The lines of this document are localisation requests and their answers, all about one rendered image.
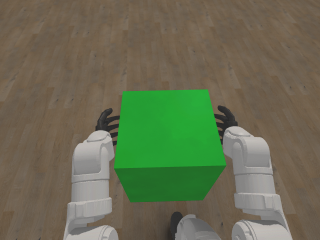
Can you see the left robot forearm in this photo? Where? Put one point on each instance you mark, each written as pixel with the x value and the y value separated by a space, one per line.
pixel 90 176

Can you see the right robot foot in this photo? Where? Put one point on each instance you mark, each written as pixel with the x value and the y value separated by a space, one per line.
pixel 174 221

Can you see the robot right hand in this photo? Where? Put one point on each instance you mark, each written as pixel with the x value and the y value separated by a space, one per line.
pixel 228 120

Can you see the right robot upper arm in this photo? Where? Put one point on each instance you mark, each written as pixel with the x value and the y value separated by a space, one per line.
pixel 248 229

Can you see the left robot upper arm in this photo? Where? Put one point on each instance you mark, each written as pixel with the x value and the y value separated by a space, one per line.
pixel 101 232

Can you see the right robot forearm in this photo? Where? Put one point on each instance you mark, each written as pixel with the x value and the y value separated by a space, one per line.
pixel 255 190

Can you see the robot left hand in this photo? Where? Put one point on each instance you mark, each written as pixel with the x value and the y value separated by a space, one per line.
pixel 103 121

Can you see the robot right thigh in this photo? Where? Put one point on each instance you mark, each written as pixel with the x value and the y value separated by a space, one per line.
pixel 196 229

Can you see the carton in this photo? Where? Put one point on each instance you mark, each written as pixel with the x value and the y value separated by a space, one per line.
pixel 168 145

